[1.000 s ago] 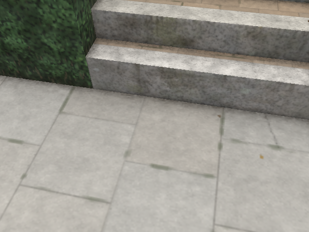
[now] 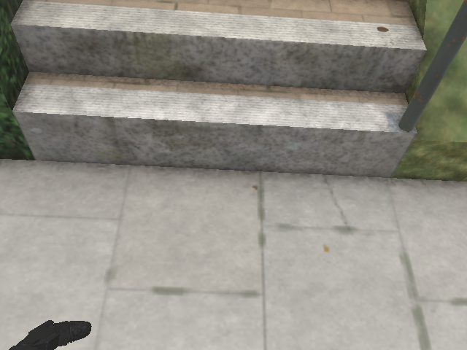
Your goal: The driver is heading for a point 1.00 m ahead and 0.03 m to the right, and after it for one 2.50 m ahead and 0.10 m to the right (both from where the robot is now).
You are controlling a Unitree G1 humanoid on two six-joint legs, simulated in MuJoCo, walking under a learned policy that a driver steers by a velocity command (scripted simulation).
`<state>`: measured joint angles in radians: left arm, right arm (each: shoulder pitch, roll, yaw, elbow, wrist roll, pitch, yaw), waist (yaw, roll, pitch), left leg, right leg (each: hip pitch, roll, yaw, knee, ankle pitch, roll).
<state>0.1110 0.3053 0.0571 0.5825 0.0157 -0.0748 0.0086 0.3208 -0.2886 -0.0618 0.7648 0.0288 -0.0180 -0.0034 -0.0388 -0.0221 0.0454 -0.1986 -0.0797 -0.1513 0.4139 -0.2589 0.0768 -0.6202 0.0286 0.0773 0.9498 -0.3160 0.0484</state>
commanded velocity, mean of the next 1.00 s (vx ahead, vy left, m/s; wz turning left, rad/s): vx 0.08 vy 0.00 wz -0.13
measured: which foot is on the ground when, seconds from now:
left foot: down 0.00-0.20, up 0.22-0.52, down 0.54-1.00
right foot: up 0.00-0.18, down 0.20-0.54, up 0.56-0.98, down 1.00-1.00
